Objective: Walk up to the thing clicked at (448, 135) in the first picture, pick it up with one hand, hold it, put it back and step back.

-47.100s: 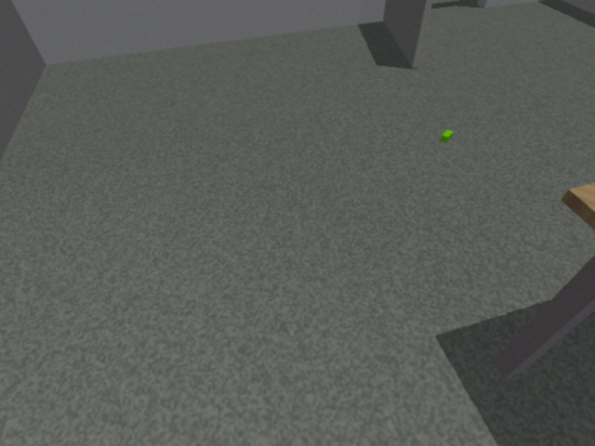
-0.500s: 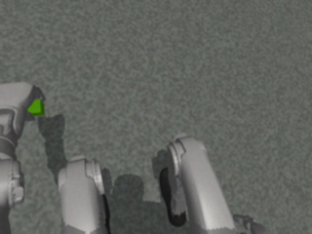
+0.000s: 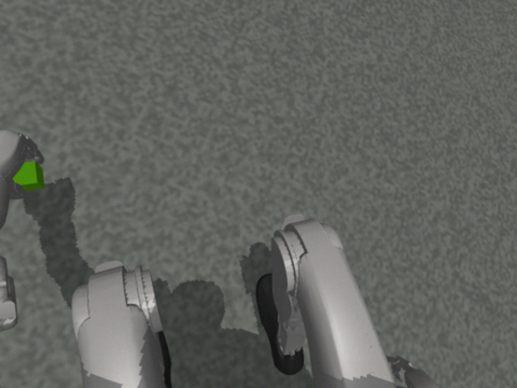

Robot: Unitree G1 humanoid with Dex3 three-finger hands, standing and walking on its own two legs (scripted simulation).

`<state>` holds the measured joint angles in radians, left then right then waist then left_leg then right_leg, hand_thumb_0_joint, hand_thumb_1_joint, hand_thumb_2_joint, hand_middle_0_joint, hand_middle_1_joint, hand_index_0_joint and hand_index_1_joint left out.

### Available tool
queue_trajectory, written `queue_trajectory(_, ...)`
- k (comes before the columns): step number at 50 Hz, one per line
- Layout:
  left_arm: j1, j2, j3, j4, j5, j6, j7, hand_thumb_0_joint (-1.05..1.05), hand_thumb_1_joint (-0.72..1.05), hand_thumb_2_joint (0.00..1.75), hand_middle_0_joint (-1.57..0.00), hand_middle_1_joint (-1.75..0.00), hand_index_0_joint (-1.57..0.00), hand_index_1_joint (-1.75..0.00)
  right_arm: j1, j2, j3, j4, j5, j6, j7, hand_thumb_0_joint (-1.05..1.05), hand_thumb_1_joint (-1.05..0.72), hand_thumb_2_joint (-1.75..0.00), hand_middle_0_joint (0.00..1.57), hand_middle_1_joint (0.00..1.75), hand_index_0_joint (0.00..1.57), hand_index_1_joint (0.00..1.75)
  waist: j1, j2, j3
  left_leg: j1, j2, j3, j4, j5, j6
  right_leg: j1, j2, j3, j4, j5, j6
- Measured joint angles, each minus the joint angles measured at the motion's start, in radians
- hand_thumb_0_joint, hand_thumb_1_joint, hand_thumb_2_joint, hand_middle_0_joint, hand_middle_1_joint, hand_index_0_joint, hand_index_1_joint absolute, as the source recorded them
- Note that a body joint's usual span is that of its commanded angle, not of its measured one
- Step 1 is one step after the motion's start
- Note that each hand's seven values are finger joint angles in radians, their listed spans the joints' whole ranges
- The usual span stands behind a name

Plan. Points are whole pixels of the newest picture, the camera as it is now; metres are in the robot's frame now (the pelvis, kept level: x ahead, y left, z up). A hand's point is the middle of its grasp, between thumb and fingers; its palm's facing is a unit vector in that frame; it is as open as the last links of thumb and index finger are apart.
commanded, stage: lower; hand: left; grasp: from above
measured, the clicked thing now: (13, 178) +0.48 +0.30 -0.21
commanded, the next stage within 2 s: rest in 0.22 s
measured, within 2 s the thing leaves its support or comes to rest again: rests again in 1.18 s
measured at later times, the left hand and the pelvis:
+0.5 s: hand (26, 187) +0.47 +0.29 -0.24, palm faces -0.47 -0.06 -0.88, open 6.5 cm; pelvis +0.00 +0.00 -0.03, yaw -3 degrees
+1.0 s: hand (32, 192) +0.47 +0.29 -0.27, palm faces -0.48 -0.08 -0.87, open 6.4 cm; pelvis +0.00 +0.01 -0.04, yaw -5 degrees
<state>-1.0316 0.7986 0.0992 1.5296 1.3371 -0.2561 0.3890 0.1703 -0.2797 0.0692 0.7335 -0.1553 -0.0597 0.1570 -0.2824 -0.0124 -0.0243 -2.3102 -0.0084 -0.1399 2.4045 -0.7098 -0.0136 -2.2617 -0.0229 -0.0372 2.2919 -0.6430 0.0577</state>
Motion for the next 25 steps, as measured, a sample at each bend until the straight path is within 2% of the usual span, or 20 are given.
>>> queue_trajectory(4, 0.001, 0.014, 0.006, 0.017, 0.003, -0.013, 0.003, -0.02, 0.52, 0.0, -1.08, 0.0, -1.1, 0.0, -0.009, -0.005, 0.009, -0.005, -0.006, -0.003, 0.004, 0.0, -0.91, -0.9, 0.21, 0.3, 0.2, 0.29, -0.005, -0.009, 0.015, -0.006, -0.001, -0.008, 0.016, -0.003, -0.002, -0.003, 0.001, -0.006, 0.011, -0.001, 0.001)
queue_trajectory(13, -0.008, 0.063, 0.035, 0.045, 0.043, -0.051, 0.051, -0.02, 0.52, 0.0, -1.08, 0.0, -1.1, 0.0, -0.028, -0.019, 0.026, -0.015, -0.036, -0.014, 0.012, 0.0, -0.91, -0.9, 0.21, 0.3, 0.2, 0.29, -0.022, -0.037, 0.059, -0.035, -0.004, -0.029, 0.067, 0.001, -0.004, -0.025, 0.008, -0.019, 0.047, 0.01, 0.004)
queue_trajectory(20, 0.001, 0.075, 0.038, 0.062, 0.057, -0.036, 0.098, -0.02, 0.52, 0.0, -1.07, -0.01, -1.1, 0.0, -0.029, -0.016, 0.042, -0.004, -0.053, -0.024, 0.021, 0.0, -0.91, -0.9, 0.21, 0.3, 0.2, 0.29, -0.034, -0.043, 0.063, -0.05, -0.002, -0.037, 0.094, -0.01, 0.0, -0.037, 0.015, -0.024, 0.064, 0.006, 0.008)
queue_trajectory(25, -0.014, 0.092, 0.036, 0.11, 0.05, -0.02, 0.12, -0.02, 0.52, 0.0, -1.07, -0.01, -1.09, 0.0, -0.032, -0.014, 0.065, -0.006, -0.06, -0.039, 0.028, 0.0, -0.9, -0.89, 0.21, 0.3, 0.2, 0.29, -0.049, -0.046, 0.07, -0.057, -0.001, -0.046, 0.111, -0.018, 0.003, -0.039, 0.018, -0.03, 0.072, 0.002, 0.012)
